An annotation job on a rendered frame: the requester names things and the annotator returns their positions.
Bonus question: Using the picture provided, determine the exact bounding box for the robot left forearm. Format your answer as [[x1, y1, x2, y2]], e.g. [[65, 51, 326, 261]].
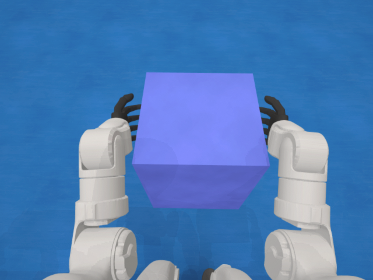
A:
[[69, 118, 133, 271]]

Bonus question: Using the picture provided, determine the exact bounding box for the robot right forearm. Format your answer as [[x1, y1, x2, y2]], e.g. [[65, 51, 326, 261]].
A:
[[268, 120, 337, 270]]

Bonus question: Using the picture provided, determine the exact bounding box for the right robot foot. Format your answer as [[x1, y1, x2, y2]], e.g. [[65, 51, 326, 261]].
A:
[[202, 268, 214, 280]]

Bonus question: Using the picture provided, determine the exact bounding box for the robot left hand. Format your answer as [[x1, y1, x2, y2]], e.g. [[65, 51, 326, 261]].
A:
[[111, 93, 141, 141]]

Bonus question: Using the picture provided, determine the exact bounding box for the robot right shin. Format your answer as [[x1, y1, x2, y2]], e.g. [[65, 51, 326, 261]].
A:
[[216, 264, 231, 270]]

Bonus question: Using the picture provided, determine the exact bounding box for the robot right hand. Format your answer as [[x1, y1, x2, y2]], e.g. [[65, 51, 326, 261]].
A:
[[259, 96, 288, 145]]

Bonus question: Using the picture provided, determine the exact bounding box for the left robot upper arm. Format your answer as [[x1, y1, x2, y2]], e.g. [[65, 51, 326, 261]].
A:
[[43, 227, 138, 280]]

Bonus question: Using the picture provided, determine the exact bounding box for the carton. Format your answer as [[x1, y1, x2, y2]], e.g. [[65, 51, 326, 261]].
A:
[[132, 72, 270, 209]]

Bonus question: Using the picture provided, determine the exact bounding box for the right robot upper arm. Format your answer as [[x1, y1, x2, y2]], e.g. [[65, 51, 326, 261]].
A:
[[264, 229, 364, 280]]

